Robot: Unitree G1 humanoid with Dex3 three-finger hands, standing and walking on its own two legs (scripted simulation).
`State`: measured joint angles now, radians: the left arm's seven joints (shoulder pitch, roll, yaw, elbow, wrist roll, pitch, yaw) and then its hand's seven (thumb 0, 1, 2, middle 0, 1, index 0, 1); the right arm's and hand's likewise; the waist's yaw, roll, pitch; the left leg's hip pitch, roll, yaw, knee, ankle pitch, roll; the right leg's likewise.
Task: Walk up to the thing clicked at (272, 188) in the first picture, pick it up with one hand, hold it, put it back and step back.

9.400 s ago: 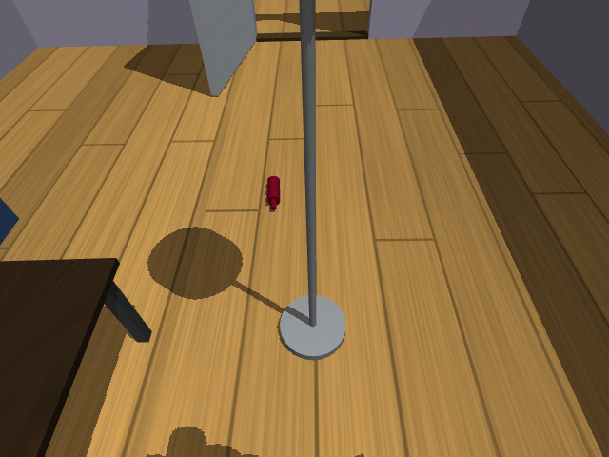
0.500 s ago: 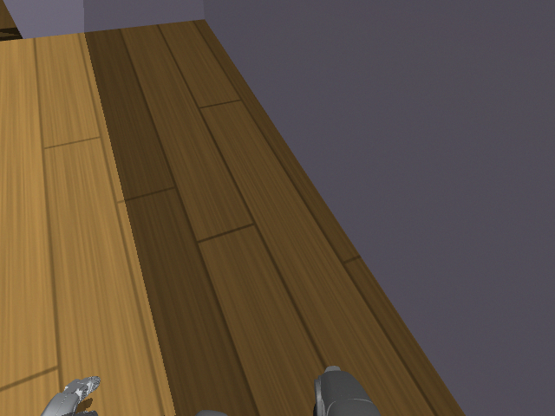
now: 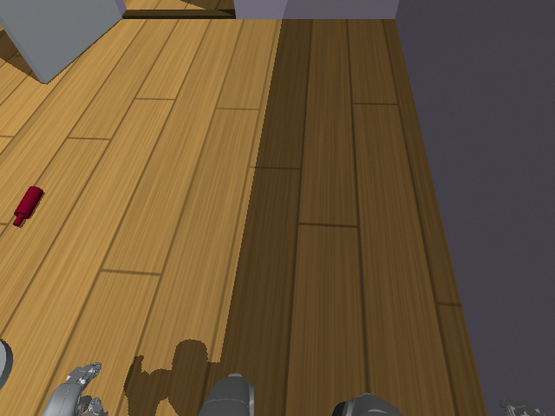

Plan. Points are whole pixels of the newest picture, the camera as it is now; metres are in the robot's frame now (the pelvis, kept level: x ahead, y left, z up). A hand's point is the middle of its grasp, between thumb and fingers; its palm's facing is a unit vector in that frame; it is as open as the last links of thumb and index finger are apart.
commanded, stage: walk up
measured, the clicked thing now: (26, 206) +0.97 +1.25 -0.73
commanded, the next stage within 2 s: none
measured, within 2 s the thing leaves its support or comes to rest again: neither
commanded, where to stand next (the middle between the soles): +0.12 +0.08 m, yaw +45 degrees
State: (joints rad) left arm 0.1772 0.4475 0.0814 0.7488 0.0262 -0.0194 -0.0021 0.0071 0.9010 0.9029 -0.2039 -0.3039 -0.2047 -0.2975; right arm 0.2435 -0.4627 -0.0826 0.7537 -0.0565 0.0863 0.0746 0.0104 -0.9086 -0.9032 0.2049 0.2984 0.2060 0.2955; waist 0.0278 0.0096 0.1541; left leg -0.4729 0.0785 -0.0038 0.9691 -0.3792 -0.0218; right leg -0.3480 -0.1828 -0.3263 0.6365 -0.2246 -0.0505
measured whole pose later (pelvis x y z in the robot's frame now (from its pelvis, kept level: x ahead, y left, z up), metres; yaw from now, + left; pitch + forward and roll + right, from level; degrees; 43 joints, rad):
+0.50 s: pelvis +0.00 +0.05 +0.00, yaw +21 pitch +0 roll +0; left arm 0.24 0.46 0.07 0.85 0.03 0.00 -0.03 0.01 0.90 0.90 -0.20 -0.30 -0.20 -0.30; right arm 0.37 -0.41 -0.05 0.80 -0.02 -0.01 0.03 0.01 -0.90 -0.90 0.21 0.30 0.21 0.30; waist -0.02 -0.03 0.06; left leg -0.32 -0.11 -0.15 0.65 -0.32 0.04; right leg -0.47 -0.05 -0.02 0.86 -0.40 -0.01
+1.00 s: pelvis +0.05 +0.06 -0.01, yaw +37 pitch -3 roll +1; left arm 0.27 0.44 0.04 0.80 0.02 0.02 -0.02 0.01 0.90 0.90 -0.20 -0.30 -0.20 -0.30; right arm 0.20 -0.40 -0.06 0.81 -0.01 -0.03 0.00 0.01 -0.91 -0.90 0.20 0.30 0.21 0.30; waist 0.06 -0.06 0.14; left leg -0.38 -0.04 0.03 0.67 -0.26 0.03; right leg -0.27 -0.15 -0.18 0.78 -0.45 0.00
